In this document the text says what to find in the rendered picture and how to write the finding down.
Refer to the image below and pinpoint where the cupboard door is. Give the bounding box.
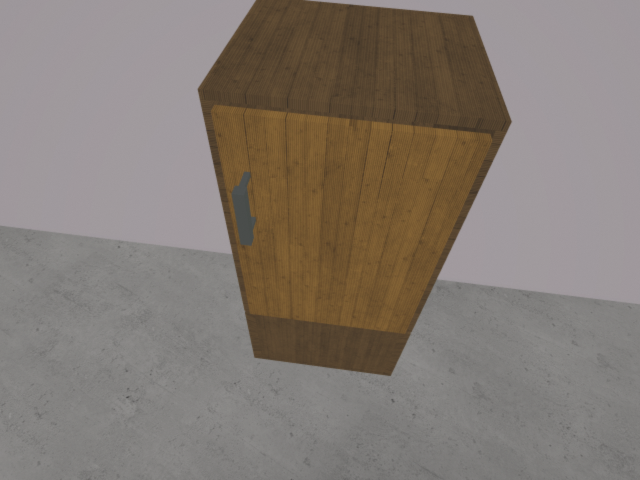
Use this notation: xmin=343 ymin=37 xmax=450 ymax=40
xmin=211 ymin=105 xmax=492 ymax=334

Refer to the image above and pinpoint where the handle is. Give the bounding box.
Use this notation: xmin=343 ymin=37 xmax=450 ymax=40
xmin=232 ymin=172 xmax=256 ymax=246

